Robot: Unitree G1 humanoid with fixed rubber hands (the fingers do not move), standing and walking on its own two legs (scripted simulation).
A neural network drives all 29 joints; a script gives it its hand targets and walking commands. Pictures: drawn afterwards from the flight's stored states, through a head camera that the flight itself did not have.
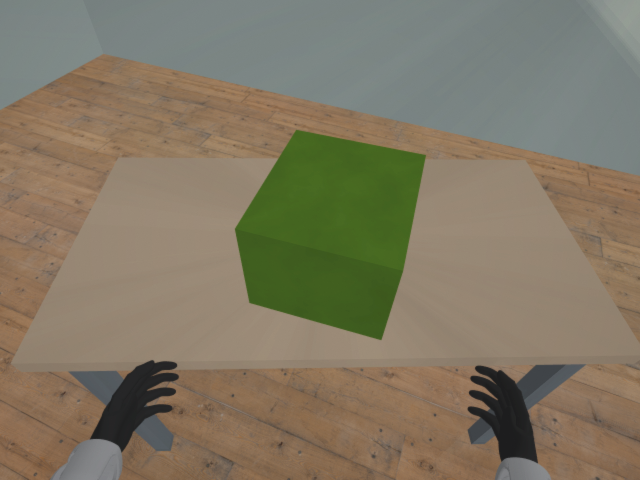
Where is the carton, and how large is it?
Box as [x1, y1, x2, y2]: [235, 130, 425, 339]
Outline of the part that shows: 296,130 235,228 249,302 381,339 403,268 425,155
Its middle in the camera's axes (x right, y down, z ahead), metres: +0.03 -0.02 +0.68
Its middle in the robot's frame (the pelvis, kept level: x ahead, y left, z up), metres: +0.50 +0.00 -0.02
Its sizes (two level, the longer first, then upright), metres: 0.263 0.237 0.191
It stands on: a table, 0.66 m high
